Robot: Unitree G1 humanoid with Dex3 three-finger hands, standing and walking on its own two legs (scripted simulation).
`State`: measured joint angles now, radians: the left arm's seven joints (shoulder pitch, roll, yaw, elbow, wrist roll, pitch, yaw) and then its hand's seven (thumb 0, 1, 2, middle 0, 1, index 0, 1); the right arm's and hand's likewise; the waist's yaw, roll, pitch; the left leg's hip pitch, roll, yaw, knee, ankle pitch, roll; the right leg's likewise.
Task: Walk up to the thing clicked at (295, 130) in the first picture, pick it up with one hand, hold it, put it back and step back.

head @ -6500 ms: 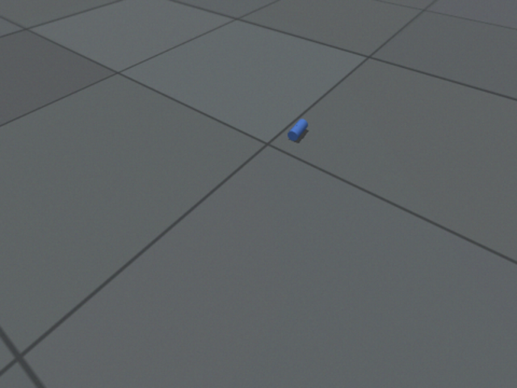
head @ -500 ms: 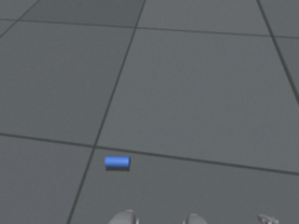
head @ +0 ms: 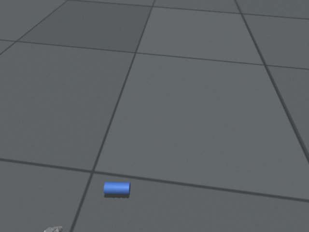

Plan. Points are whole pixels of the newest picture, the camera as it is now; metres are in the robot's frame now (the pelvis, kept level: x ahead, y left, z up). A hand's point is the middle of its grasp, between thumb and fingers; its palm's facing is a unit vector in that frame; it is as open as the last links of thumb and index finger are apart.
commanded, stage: walk up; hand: left
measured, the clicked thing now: (117, 187) +0.49 +0.24 -0.73
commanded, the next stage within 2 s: stand in 0.96 s
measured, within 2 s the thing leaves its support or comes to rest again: neither
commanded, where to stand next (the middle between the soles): +0.10 +0.00 m, yaw +0 degrees
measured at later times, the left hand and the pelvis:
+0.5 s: hand out of the picture +0.08 +0.24 -0.14, palm faces +0.02 -0.94 -0.34, open 7.3 cm; pelvis +0.00 -0.01 +0.02, yaw +1 degrees
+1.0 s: hand out of the picture +0.10 +0.24 -0.14, palm faces +0.02 -0.94 -0.33, open 7.3 cm; pelvis +0.01 -0.02 +0.02, yaw +1 degrees
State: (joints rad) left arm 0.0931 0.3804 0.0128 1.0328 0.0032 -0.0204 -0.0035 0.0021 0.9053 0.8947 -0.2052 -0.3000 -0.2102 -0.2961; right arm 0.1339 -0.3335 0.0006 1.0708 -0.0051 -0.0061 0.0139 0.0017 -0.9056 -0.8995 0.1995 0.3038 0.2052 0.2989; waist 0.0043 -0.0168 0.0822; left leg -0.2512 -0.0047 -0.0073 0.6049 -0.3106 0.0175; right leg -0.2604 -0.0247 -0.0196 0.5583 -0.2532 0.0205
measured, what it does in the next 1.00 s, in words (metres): stands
